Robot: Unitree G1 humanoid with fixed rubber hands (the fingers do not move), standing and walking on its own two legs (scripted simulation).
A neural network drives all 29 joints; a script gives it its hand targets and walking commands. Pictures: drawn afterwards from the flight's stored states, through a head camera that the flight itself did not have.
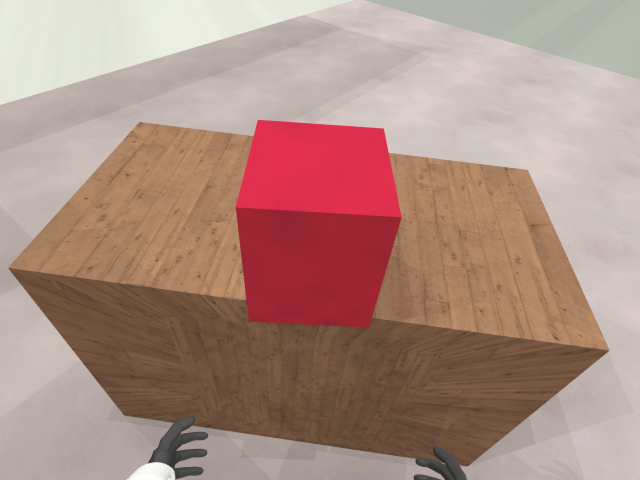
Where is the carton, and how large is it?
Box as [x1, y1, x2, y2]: [236, 120, 401, 327]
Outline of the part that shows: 258,120 236,204 249,321 368,327 401,217 383,128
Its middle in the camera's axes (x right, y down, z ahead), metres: -0.01 -0.02 +0.63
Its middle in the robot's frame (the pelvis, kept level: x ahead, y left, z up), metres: +0.50 +0.00 +0.04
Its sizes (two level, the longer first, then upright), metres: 0.210 0.200 0.250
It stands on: a pedestal, 0.70 m high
